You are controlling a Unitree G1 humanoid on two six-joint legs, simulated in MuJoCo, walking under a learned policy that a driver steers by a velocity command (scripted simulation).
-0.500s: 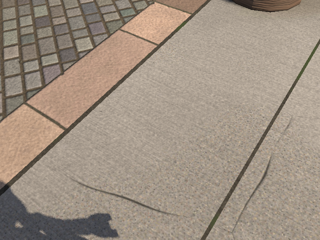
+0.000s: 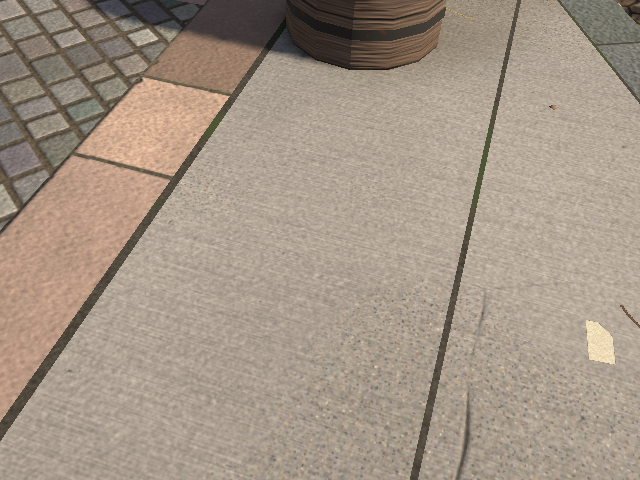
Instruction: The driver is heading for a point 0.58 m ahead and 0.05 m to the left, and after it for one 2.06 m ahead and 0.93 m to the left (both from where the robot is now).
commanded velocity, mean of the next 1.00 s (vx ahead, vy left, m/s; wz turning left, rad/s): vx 0.45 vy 0.00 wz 0.15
